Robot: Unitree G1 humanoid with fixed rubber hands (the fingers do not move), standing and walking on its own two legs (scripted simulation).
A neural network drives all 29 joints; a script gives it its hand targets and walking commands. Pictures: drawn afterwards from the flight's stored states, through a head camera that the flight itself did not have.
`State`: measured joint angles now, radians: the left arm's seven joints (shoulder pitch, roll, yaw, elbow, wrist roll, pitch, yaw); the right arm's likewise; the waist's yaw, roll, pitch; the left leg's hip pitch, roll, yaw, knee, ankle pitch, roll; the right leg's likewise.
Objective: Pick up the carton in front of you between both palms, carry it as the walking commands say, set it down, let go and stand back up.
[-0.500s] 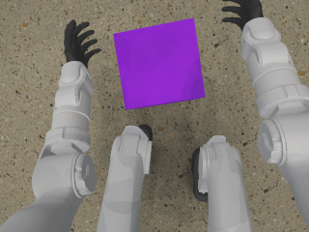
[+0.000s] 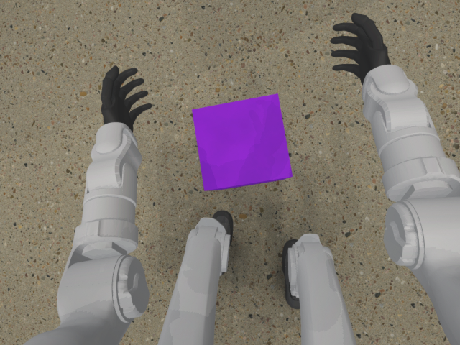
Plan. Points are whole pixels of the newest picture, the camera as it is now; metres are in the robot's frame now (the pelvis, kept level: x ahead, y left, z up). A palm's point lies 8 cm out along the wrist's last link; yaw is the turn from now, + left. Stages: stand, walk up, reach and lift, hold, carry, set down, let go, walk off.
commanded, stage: set down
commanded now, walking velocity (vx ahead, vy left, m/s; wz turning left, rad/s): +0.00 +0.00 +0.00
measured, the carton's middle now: (243, 149) +0.46 +0.07 -0.45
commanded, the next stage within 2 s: let go in 0.12 s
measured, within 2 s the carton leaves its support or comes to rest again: neither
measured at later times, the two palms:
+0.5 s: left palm (61, 163) +0.36 +0.25 +0.02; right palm (444, 123) +0.44 -0.16 +0.02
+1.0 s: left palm out of the picture +0.26 +0.23 +0.13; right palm out of the picture +0.31 -0.23 +0.12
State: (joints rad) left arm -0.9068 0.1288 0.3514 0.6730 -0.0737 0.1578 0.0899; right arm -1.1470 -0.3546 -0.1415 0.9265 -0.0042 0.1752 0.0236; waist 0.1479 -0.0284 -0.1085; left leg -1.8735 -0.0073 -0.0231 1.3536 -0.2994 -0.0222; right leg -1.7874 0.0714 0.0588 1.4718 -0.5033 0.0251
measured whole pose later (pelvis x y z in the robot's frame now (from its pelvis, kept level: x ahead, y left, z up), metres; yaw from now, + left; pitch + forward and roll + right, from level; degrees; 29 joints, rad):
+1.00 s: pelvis +0.11 -0.01 +0.20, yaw +2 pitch +5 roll +1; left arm 0.23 0.21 0.01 0.42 -0.05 0.04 -0.07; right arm 0.15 -0.19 -0.07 0.49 -0.03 0.02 0.03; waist 0.04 0.00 0.02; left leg -0.34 -0.02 -0.03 0.45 -0.19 -0.01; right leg -0.24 0.01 0.07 0.50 -0.34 -0.01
